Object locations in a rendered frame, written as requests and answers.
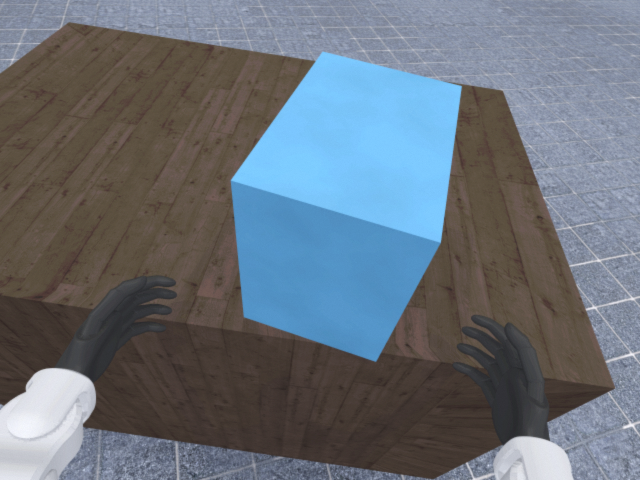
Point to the robot left hand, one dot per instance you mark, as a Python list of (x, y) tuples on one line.
[(111, 324)]

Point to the left robot forearm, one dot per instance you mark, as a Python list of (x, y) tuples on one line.
[(41, 430)]

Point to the pedestal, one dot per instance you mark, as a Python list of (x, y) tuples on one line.
[(117, 151)]

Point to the carton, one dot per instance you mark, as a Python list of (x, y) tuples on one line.
[(339, 208)]

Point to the robot right hand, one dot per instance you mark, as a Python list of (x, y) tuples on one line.
[(515, 388)]

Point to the right robot forearm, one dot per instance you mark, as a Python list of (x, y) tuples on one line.
[(531, 458)]

